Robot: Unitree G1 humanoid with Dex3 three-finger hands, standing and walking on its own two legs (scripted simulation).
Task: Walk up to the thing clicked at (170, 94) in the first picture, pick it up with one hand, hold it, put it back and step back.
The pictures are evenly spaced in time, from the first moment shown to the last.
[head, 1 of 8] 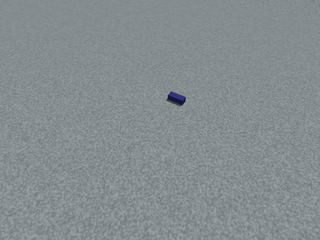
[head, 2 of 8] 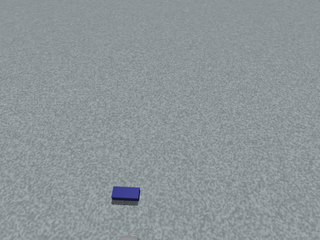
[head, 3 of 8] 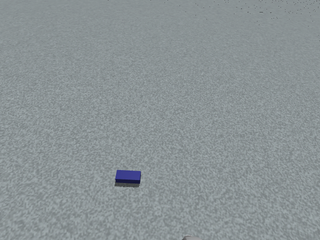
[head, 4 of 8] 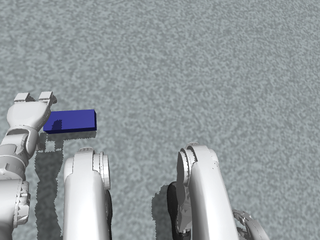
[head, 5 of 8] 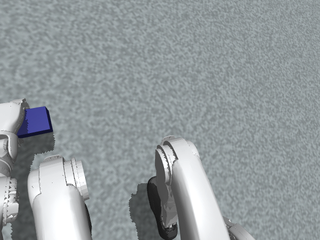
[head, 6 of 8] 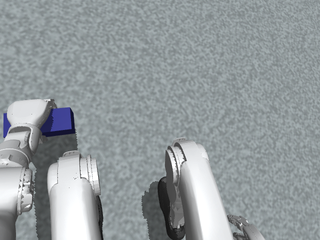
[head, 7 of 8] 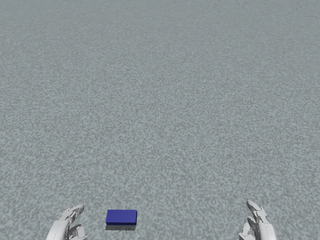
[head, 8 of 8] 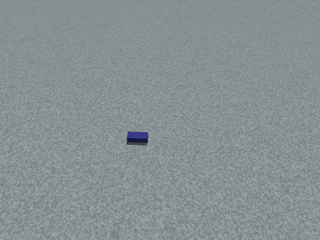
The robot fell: no
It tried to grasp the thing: yes
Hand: left
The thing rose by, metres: 0.68
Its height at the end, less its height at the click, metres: +0.00
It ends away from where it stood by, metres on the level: 0.01
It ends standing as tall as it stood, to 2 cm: yes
